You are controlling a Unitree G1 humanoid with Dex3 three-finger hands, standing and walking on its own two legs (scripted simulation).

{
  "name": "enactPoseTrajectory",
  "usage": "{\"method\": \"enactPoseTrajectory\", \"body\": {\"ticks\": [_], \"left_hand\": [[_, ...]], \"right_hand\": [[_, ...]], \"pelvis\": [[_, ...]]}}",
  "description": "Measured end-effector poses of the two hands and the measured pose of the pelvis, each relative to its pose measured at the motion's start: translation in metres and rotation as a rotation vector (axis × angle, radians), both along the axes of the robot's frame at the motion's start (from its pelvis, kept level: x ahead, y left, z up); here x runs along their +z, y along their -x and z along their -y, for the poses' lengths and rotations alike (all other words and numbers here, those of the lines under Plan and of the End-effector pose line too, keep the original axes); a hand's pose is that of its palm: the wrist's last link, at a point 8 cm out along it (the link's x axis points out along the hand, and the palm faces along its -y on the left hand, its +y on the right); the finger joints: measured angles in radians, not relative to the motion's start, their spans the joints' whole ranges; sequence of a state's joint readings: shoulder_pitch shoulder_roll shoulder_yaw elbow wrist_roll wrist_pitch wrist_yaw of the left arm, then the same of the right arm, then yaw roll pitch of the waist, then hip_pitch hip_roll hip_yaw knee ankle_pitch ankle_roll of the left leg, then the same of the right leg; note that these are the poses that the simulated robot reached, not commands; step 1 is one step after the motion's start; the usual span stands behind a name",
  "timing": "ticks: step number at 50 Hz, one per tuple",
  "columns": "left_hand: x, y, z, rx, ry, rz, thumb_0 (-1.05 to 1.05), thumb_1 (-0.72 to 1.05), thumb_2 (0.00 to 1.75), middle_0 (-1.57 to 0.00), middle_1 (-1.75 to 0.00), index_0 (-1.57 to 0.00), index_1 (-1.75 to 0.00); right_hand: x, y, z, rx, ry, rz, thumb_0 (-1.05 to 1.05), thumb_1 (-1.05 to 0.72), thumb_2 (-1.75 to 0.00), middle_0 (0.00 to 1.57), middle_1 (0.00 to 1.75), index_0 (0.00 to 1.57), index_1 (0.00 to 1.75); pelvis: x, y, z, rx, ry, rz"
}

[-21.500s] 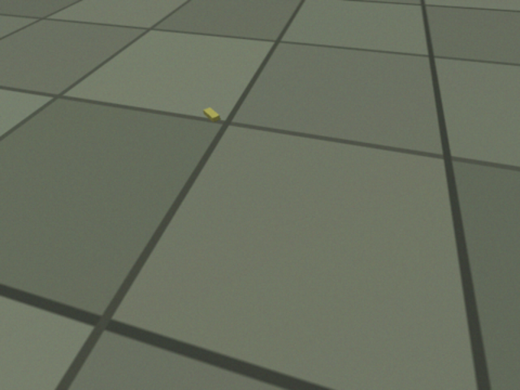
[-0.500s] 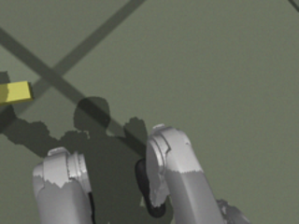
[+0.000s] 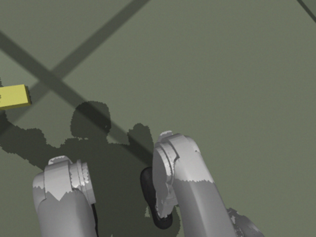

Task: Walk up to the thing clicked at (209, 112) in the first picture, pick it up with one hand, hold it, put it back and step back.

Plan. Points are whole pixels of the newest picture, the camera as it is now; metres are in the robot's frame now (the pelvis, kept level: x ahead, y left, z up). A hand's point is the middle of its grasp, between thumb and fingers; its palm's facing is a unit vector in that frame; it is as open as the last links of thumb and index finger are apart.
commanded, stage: rise first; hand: left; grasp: from above
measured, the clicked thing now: (0, 99) +0.49 +0.33 -0.30
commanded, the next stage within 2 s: approach in 0.18 s
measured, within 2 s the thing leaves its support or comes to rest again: neither
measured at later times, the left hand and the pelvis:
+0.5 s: hand out of the picture +0.46 +0.35 -0.18, palm faces -0.45 -0.06 -0.89, open 14.0 cm; pelvis +0.00 +0.00 +0.00, yaw +1 degrees
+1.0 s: hand out of the picture +0.47 +0.33 -0.18, palm faces -0.48 -0.08 -0.87, open 13.8 cm; pelvis -0.01 +0.00 +0.00, yaw +0 degrees
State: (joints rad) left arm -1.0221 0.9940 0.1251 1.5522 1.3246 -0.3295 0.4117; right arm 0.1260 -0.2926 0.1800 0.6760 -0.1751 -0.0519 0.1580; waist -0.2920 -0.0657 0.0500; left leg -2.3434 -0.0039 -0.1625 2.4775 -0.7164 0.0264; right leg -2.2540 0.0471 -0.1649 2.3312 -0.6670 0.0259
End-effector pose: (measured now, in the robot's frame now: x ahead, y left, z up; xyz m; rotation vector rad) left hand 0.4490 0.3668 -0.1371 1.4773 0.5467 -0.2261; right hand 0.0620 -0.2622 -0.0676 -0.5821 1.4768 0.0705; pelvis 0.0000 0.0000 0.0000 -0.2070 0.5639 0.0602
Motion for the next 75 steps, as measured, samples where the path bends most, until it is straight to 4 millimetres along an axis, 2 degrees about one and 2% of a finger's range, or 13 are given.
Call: {"method": "enactPoseTrajectory", "body": {"ticks": [21, 25, 32, 38, 42, 47, 53, 57, 63, 68, 75], "left_hand": [[0.013, -0.009, 0.006, -0.015, -0.03, 0.015, 0.0, -0.53, 1.01, -0.1, -1.01, -0.11, -1.02], [0.015, -0.021, 0.021, -0.049, -0.017, 0.023, 0.0, -0.53, 1.0, -0.1, -1.04, -0.1, -1.04], [0.012, -0.05, 0.065, -0.111, 0.019, 0.063, 0.0, -0.52, 0.99, -0.09, -1.07, -0.11, -1.06], [0.012, -0.061, 0.087, -0.1, -0.006, 0.095, 0.01, -0.51, 0.99, -0.1, -1.05, -0.12, -1.05], [0.018, -0.059, 0.083, -0.04, -0.041, 0.092, 0.01, -0.5, 0.98, -0.11, -1.03, -0.13, -1.02], [0.021, -0.045, 0.058, 0.048, -0.07, 0.027, 0.01, -0.49, 0.96, -0.13, -1.0, -0.14, -1.0], [0.016, -0.025, 0.019, 0.089, -0.057, -0.069, 0.01, -0.49, 0.95, -0.12, -1.02, -0.14, -1.01], [0.011, -0.024, 0.007, 0.037, -0.023, -0.072, 0.01, -0.5, 0.96, -0.12, -1.03, -0.14, -1.02], [0.006, -0.034, 0.019, -0.085, 0.027, -0.001, 0.0, -0.5, 0.97, -0.12, -1.02, -0.13, -1.02], [-0.004, -0.036, 0.035, -0.099, 0.054, 0.021, 0.0, -0.52, 0.99, -0.1, -1.0, -0.11, -1.01], [-0.021, -0.032, 0.05, -0.095, 0.031, 0.016, 0.0, -0.52, 1.0, -0.1, -0.98, -0.1, -0.99]], "right_hand": [[0.0, 0.005, 0.001, -0.014, -0.019, 0.011, 0.0, -0.91, -0.9, 0.21, 0.3, 0.2, 0.3], [0.001, 0.008, 0.0, -0.024, -0.019, 0.003, 0.0, -0.91, -0.9, 0.21, 0.3, 0.2, 0.3], [0.01, 0.02, 0.0, -0.057, 0.007, 0.011, 0.0, -0.91, -0.89, 0.21, 0.3, 0.2, 0.3], [0.014, 0.038, -0.001, -0.105, 0.0, -0.002, 0.0, -0.91, -0.89, 0.2, 0.3, 0.2, 0.3], [0.011, 0.046, -0.001, -0.121, -0.024, -0.009, 0.0, -0.91, -0.89, 0.21, 0.3, 0.2, 0.3], [0.003, 0.048, -0.001, -0.12, -0.04, -0.001, 0.0, -0.91, -0.89, 0.21, 0.3, 0.2, 0.3], [-0.002, 0.036, 0.001, -0.072, -0.017, -0.002, 0.0, -0.91, -0.89, 0.21, 0.3, 0.2, 0.3], [0.003, 0.025, 0.002, -0.018, 0.012, -0.025, 0.0, -0.91, -0.89, 0.21, 0.3, 0.2, 0.3], [0.018, 0.008, 0.004, 0.025, 0.065, -0.039, 0.0, -0.91, -0.89, 0.21, 0.3, 0.2, 0.3], [0.029, -0.001, 0.002, 0.025, 0.086, -0.001, 0.0, -0.91, -0.9, 0.21, 0.3, 0.2, 0.3], [0.028, 0.01, -0.004, 0.027, 0.054, 0.015, 0.0, -0.9, -0.9, 0.2, 0.3, 0.2, 0.3]], "pelvis": [[0.001, 0.002, 0.001, 0.002, -0.009, -0.007], [0.002, 0.001, 0.002, 0.002, -0.012, -0.015], [0.004, 0.0, 0.002, -0.003, -0.005, -0.024], [0.005, 0.0, 0.003, -0.008, -0.013, -0.037], [0.006, 0.002, 0.005, -0.014, -0.024, -0.031], [0.004, 0.006, 0.006, -0.016, -0.032, -0.013], [0.002, 0.009, 0.003, -0.007, -0.025, 0.007], [0.002, 0.008, 0.002, -0.001, -0.012, 0.01], [0.005, 0.002, -0.001, 0.002, 0.014, 0.001], [0.007, 0.0, -0.004, 0.001, 0.032, -0.003], [0.005, 0.004, -0.004, -0.007, 0.027, 0.006]]}}
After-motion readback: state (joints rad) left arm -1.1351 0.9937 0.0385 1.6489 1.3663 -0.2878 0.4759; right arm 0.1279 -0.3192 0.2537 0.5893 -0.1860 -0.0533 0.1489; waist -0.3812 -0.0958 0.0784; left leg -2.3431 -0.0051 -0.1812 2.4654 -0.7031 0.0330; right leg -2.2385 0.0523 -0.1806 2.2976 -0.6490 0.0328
